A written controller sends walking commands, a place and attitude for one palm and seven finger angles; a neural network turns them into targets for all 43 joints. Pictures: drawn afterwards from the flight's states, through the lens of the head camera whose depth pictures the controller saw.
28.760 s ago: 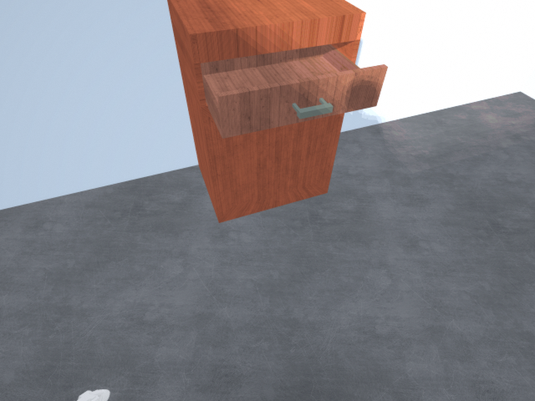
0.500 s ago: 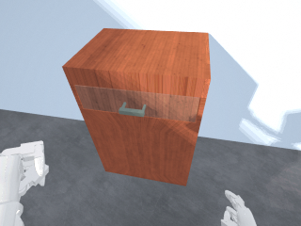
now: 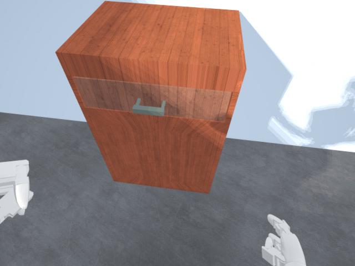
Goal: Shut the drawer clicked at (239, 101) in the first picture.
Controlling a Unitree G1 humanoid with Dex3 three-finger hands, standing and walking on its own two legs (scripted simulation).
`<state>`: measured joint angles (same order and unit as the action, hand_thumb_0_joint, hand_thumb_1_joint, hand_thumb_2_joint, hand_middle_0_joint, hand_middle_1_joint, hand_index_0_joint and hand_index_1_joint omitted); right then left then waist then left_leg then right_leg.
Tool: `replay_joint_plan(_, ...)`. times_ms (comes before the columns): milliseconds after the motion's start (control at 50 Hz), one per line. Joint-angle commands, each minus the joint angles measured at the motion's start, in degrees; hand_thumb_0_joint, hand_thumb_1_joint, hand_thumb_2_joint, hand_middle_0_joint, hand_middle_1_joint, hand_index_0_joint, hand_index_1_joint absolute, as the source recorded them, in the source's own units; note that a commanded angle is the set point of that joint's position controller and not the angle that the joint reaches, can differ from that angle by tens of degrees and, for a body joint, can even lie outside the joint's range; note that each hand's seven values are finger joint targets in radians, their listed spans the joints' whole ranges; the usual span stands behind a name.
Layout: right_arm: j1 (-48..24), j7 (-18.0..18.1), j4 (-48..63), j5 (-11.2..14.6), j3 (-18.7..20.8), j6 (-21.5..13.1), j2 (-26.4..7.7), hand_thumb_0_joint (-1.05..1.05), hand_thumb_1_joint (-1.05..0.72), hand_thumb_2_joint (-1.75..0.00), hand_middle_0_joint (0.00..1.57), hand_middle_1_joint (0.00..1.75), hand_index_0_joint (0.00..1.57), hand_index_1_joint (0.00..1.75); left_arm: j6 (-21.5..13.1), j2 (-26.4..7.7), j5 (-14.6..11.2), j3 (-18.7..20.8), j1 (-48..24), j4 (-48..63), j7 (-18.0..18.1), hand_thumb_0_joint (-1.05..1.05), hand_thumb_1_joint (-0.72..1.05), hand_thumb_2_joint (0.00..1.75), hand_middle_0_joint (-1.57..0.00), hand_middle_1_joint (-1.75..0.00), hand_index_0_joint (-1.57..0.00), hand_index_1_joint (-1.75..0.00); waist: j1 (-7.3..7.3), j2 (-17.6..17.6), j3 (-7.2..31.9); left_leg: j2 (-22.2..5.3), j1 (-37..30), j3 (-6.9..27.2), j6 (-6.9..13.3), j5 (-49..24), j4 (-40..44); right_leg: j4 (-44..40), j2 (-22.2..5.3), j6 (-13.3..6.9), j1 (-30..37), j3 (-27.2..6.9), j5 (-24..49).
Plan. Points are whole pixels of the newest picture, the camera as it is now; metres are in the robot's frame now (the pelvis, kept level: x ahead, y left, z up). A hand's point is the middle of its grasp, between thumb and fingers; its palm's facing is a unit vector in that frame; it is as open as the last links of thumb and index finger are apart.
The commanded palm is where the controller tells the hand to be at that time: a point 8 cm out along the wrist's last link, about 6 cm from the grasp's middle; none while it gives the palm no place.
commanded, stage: step back with the hand held close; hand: left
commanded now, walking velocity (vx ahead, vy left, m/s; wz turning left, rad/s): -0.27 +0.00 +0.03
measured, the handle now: (149, 106) +0.62 +0.14 -0.05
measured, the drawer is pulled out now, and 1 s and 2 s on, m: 0.00 0.00 0.00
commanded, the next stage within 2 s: stop stepping back and stand still in 1.20 s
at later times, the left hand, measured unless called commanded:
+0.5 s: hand (3, 231) +0.14 +0.25 +0.17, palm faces +0.39 -0.77 -0.51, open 3.2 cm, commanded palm +0.07 +0.28 +0.18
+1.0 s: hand out of the picture +0.06 +0.25 +0.18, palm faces +0.44 -0.78 -0.46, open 3.2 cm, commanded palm +0.00 +0.27 +0.18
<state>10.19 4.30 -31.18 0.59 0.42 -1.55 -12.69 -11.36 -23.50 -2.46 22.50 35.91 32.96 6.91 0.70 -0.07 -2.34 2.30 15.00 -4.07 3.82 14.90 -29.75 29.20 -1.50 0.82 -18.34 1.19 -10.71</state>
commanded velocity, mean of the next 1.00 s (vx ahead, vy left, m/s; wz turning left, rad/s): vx -0.37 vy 0.00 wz -0.02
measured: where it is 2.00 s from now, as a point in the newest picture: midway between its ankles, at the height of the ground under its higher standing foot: outside the picture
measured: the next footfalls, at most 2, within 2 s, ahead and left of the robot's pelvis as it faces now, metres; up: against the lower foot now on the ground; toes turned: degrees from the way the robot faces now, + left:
right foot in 1.08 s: -0.19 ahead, -0.12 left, +0.00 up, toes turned -3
left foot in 1.54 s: -0.15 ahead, +0.08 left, +0.00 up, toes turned +1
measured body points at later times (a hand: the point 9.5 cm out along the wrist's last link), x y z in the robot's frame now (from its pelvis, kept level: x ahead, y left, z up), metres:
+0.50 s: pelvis -0.05 +0.00 -0.01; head -0.02 +0.02 +0.43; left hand +0.11 +0.29 +0.19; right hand +0.13 -0.23 -0.09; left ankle +0.01 +0.08 -0.73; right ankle +0.02 -0.13 -0.73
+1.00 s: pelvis -0.12 -0.01 -0.01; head -0.09 +0.02 +0.44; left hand +0.03 +0.29 +0.20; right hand +0.05 -0.23 -0.09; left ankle +0.01 +0.08 -0.73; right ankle -0.25 -0.15 -0.70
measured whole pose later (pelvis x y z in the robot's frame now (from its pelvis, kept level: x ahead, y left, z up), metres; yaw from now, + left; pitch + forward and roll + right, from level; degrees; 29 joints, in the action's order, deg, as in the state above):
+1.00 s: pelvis -0.12 -0.01 -0.01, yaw +1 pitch +5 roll -4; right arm 12.2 2.7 -35.9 -1.0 0.8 -7.4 -9.2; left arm -17.2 -23.3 -2.8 26.6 36.3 36.4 8.7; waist 0.8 -0.7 1.3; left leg -3.4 31.3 -2.5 3.1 2.5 -28.8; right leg 42.7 4.5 0.0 -12.7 -0.4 -29.3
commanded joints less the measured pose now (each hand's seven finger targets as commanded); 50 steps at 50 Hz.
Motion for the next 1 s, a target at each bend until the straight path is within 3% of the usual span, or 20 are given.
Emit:
replay_joint_plan(0,-4.4,0.2,8.7,-0.1,3.1,-3.0,-7.6,0.00,-0.90,-0.90,0.20,0.30,0.20,0.30,-3.3,-6.6,0.2,5.6,-1.5,8.3,1.5,0.00,0.90,0.90,-1.40,-1.60,-1.40,-1.60,-0.82,-2.0,5.3,-9.5,16.5,10.0,1.4,5.1,10.9,2.4,-1.8,-1.0,15.1,-6.1,7.7)
replay_joint_plan(100,-3.9,-0.1,9.0,-0.1,3.0,-3.6,-7.7,0.00,-0.90,-0.90,0.20,0.30,0.20,0.30,-4.2,-6.6,1.0,4.7,-3.9,9.9,1.9,0.00,0.90,0.90,-1.40,-1.60,-1.40,-1.60,-1.51,2.1,2.7,-7.0,16.9,9.8,1.5,17.0,6.8,-5.6,-4.1,-2.1,7.7,-10.9,-7.2)
replay_joint_plan(180,-3.5,-0.1,9.4,-0.5,2.7,-4.5,-8.0,0.00,-0.90,-0.90,0.20,0.30,0.20,0.30,-5.5,-7.3,1.6,5.2,-4.1,13.1,2.6,0.00,0.90,0.90,-1.40,-1.60,-1.40,-1.60,-1.60,-1.5,3.5,-8.1,17.2,12.0,1.9,19.1,8.7,-4.6,-2.9,-1.9,6.9,-8.9,-11.6)
replay_joint_plan(260,-4.0,0.3,9.8,-0.6,2.8,-5.6,-8.1,0.00,-0.90,-0.90,0.20,0.30,0.20,0.30,-6.7,-8.0,2.5,7.5,-2.6,14.5,3.0,0.00,0.90,0.90,-1.40,-1.60,-1.40,-1.60,-0.71,-10.3,6.6,-13.8,27.9,17.3,4.0,22.6,17.5,10.7,2.7,0.1,20.4,-3.6,2.2)
replay_joint_plan(340,-4.0,0.2,9.7,-0.5,3.4,-6.3,-7.8,0.00,-0.90,-0.90,0.20,0.30,0.20,0.30,-7.3,-8.7,2.3,9.0,-1.4,13.6,2.4,0.00,0.90,0.90,-1.40,-1.60,-1.40,-1.60,-0.77,-6.0,6.2,-12.4,28.9,15.5,3.8,14.5,12.3,10.9,2.4,-0.3,21.6,-6.3,10.2)
replay_joint_plan(420,-3.0,-0.1,8.0,-0.8,3.7,-6.2,-7.9,0.00,-0.90,-0.90,0.20,0.30,0.20,0.30,-7.6,-7.7,1.1,8.0,-1.3,13.7,1.4,0.00,0.90,0.90,-1.40,-1.60,-1.40,-1.60,-1.08,-3.0,10.2,-10.6,18.7,13.1,2.0,-0.5,7.2,8.9,0.5,-1.3,15.8,-9.2,18.5)
replay_joint_plan(460,-3.3,-0.3,7.9,-0.7,3.9,-5.9,-7.9,0.00,-0.90,-0.90,0.20,0.30,0.20,0.30,-7.5,-7.7,1.0,7.9,-1.2,13.4,1.2,0.00,0.90,0.90,-1.40,-1.60,-1.40,-1.60,-1.06,-2.5,10.9,-11.0,18.4,12.5,2.1,2.6,6.6,9.2,0.2,-1.4,14.4,-10.1,14.0)
replay_joint_plan(520,-3.8,-0.2,8.3,-0.8,4.0,-5.5,-8.0,0.00,-0.90,-0.90,0.20,0.30,0.20,0.30,-7.8,-8.7,1.5,9.1,-2.2,14.4,1.4,0.00,0.90,0.90,-1.40,-1.60,-1.40,-1.60,-1.43,-2.6,8.9,-10.2,23.7,12.5,2.6,16.3,6.7,7.3,-0.5,-2.0,13.8,-12.9,7.1)
replay_joint_plan(560,-3.6,-0.3,8.5,-0.7,4.1,-5.2,-7.7,0.00,-0.90,-0.90,0.20,0.30,0.20,0.30,-8.0,-8.8,1.7,9.4,-1.9,14.1,1.5,0.00,0.90,0.90,-1.40,-1.60,-1.40,-1.60,-1.80,0.6,7.0,-8.8,24.6,12.2,2.3,22.3,4.5,3.0,-2.1,-2.9,10.2,-16.1,-1.0)
replay_joint_plan(620,-3.0,-0.6,8.1,-1.2,4.3,-4.5,-7.1,0.00,-0.90,-0.90,0.20,0.30,0.20,0.30,-8.1,-10.1,1.4,10.3,-2.3,13.5,2.1,0.00,0.90,0.90,-1.40,-1.60,-1.40,-1.60,-2.11,3.7,5.8,-6.3,18.6,10.7,0.3,19.8,-2.9,-5.8,-6.8,-5.6,0.3,-22.0,-12.2)
replay_joint_plan(640,-2.7,-0.9,7.7,-1.1,3.9,-4.2,-6.3,0.00,-0.90,-0.90,0.20,0.30,0.20,0.30,-8.1,-9.4,0.9,9.3,-1.6,12.8,2.3,0.00,0.90,0.90,-1.40,-1.60,-1.40,-1.60,-2.27,6.0,6.2,-5.3,14.2,10.2,-0.5,16.7,-5.0,-7.9,-8.3,-6.3,-3.6,-21.8,-13.2)
replay_joint_plan(680,-2.2,-1.2,7.1,-0.9,4.0,-3.8,-6.2,0.00,-0.90,-0.90,0.20,0.30,0.20,0.30,-8.5,-9.1,0.4,8.6,-0.5,13.2,2.7,0.00,0.90,0.90,-1.40,-1.60,-1.40,-1.60,-2.85,5.6,8.3,-4.9,7.8,9.8,-0.9,12.1,-5.6,-8.5,-8.6,-6.2,-7.1,-18.7,-11.0)
replay_joint_plan(720,-2.9,-0.8,7.3,-0.7,3.9,-4.0,-6.7,0.00,-0.90,-0.90,0.20,0.30,0.20,0.30,-8.9,-9.2,0.5,8.5,-0.1,14.1,3.0,0.00,0.90,0.90,-1.40,-1.60,-1.40,-1.60,-3.06,0.7,8.7,-7.3,7.9,12.6,0.4,12.5,0.4,-3.4,-4.5,-4.1,-6.7,-13.4,-9.0)
replay_joint_plan(740,-3.5,-0.5,7.7,-0.7,3.9,-4.5,-7.0,0.00,-0.90,-0.90,0.20,0.30,0.20,0.30,-9.0,-9.3,0.9,9.1,0.6,13.8,3.0,0.00,0.90,0.90,-1.40,-1.60,-1.40,-1.60,-2.88,-3.9,8.2,-10.3,12.9,15.3,2.0,16.1,6.2,2.7,-1.0,-2.4,-2.8,-10.3,-8.0)
replay_joint_plan(780,-5.3,0.1,8.4,-1.1,3.9,-6.0,-7.9,0.00,-0.90,-0.90,0.20,0.30,0.20,0.30,-9.3,-8.8,1.8,10.2,-1.2,15.0,2.9,0.00,0.90,0.90,-1.40,-1.60,-1.40,-1.60,-1.94,-16.3,8.2,-21.3,30.9,25.8,6.8,28.9,20.9,25.6,7.2,0.5,12.5,-3.7,-7.4)
replay_joint_plan(820,-4.1,0.2,7.1,-1.3,4.4,-7.0,-6.8,0.00,-0.90,-0.90,0.20,0.30,0.20,0.30,-9.3,-10.8,1.7,11.5,-3.7,16.9,3.2,0.00,0.90,0.90,-1.40,-1.60,-1.40,-1.60,-2.21,-13.0,8.9,-24.5,30.5,26.1,7.8,24.5,22.8,36.8,7.6,0.6,11.1,-5.9,-12.8)
replay_joint_plan(840,-3.8,-0.1,6.4,-1.2,4.9,-7.5,-7.0,0.00,-0.90,-0.90,0.20,0.30,0.20,0.30,-9.4,-10.3,1.3,11.4,-2.5,16.6,3.2,0.00,0.90,0.90,-1.40,-1.60,-1.40,-1.60,-1.74,-9.6,9.3,-23.7,26.7,23.3,7.2,22.0,20.3,36.0,7.7,0.3,9.4,-6.0,-14.8)
replay_joint_plan(880,-3.3,-0.8,5.5,-1.3,5.0,-8.2,-6.7,0.00,-0.90,-0.90,0.20,0.30,0.20,0.30,-9.0,-8.5,0.4,10.0,0.2,15.1,3.0,0.00,0.90,0.90,-1.40,-1.60,-1.40,-1.60,-0.72,-9.8,8.9,-20.5,20.7,18.4,4.6,18.8,19.1,27.4,6.9,-0.4,7.9,-2.5,-17.9)
replay_joint_plan(940,-2.3,-1.4,2.9,-1.8,3.9,-9.5,-5.4,0.00,-0.90,-0.90,0.20,0.30,0.20,0.30,-9.1,-6.0,-1.0,5.6,0.3,14.9,2.2,0.00,0.90,0.90,-1.40,-1.60,-1.40,-1.60,-0.87,-11.4,9.2,-17.5,5.7,15.5,0.7,11.1,18.8,6.6,5.7,-1.5,3.1,0.4,-22.3)
replay_joint_plan(980,-1.7,-1.5,1.1,-2.2,3.9,-9.7,-5.5,0.00,-0.90,-0.90,0.20,0.30,0.20,0.30,-9.7,-6.0,-1.4,4.3,-2.4,15.2,1.6,0.00,0.90,0.90,-1.40,-1.60,-1.40,-1.60,-0.52,-10.6,11.4,-16.7,-2.7,13.6,-2.0,4.5,16.1,-8.9,3.6,-1.8,3.9,-0.2,-18.0)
